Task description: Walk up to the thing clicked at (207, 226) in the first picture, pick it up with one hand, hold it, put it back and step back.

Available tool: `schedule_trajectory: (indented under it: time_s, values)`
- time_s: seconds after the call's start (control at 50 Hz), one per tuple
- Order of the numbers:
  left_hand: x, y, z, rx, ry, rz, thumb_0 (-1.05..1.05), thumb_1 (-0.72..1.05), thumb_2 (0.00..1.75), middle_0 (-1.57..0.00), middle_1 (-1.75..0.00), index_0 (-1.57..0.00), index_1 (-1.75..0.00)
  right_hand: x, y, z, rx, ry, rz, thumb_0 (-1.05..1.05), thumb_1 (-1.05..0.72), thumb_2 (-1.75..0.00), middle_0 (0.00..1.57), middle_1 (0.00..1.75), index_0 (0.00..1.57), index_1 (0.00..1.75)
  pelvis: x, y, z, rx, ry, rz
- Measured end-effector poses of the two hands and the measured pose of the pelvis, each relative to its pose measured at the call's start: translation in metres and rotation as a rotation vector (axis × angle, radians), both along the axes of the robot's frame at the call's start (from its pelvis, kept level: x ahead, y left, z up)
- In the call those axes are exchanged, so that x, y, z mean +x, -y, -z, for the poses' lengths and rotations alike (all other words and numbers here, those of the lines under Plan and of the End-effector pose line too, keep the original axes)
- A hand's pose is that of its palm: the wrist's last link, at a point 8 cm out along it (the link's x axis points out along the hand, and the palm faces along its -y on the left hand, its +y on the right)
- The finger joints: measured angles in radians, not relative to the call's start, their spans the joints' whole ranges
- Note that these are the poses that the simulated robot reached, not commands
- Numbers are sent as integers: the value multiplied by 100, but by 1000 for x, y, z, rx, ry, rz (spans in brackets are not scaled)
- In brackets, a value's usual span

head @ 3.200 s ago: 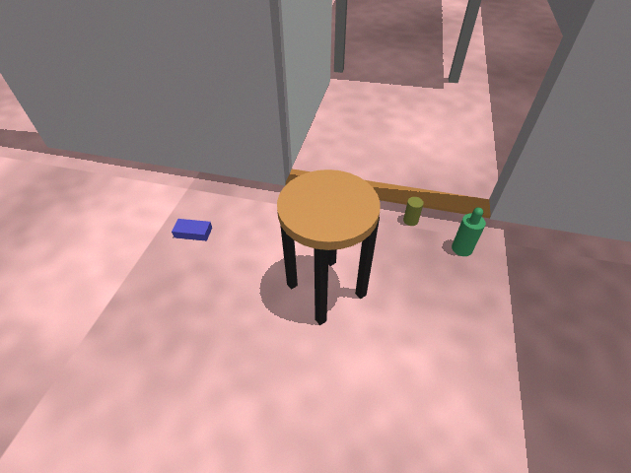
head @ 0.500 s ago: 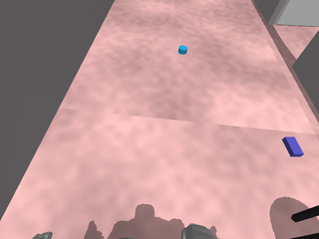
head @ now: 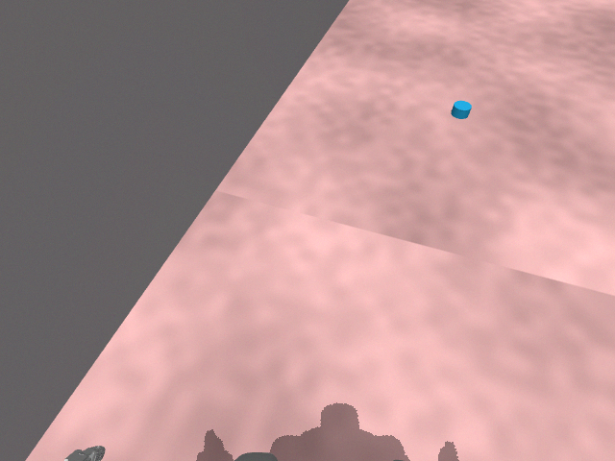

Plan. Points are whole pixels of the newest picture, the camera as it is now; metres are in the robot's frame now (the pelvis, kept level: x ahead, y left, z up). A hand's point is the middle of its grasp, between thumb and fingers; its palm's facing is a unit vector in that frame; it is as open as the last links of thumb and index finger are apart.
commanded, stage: walk up
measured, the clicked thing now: out of the picture +0.58 -1.19 -0.73
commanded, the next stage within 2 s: stand in 1.08 s
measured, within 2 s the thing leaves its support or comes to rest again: neither
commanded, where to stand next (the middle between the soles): +0.08 -0.05 m, yaw +4 degrees
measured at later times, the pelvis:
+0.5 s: pelvis +0.00 -0.01 +0.01, yaw +5 degrees
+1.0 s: pelvis +0.02 -0.02 +0.02, yaw +7 degrees
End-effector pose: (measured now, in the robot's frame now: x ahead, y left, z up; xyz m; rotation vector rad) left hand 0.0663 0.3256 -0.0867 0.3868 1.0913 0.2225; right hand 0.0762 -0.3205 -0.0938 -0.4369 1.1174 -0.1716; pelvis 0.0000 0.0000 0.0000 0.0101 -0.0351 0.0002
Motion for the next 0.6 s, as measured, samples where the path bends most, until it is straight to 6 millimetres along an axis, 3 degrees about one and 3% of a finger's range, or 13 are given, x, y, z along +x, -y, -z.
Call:
schedule_trajectory:
  time_s: [0.08,0.26,0.44,0.6]
  values:
    - [-13,-9,20,-30,-48,-63,1,90,90,-20,-30,-20,-30,-7,-11,-5,-32,-4,3,1,-91,-90,21,30,20,30,2,-8,3,20,16,-11]
    - [-29,8,33,-91,-109,-89,1,90,90,-20,-30,-20,-30,6,-14,-14,-37,10,-21,1,-90,-90,21,30,21,30,2,-3,-2,-11,0,-48]
    - [-41,27,22,-72,-98,-109,1,90,90,-20,-30,-20,-30,34,-8,1,21,28,-37,1,-91,-90,21,30,20,30,0,11,-4,-14,11,-75]
    - [-25,29,12,-71,-61,-122,1,90,90,-20,-30,-20,-30,41,-15,2,60,-4,-56,1,-91,-90,21,30,20,30,6,16,-11,-19,5,-92]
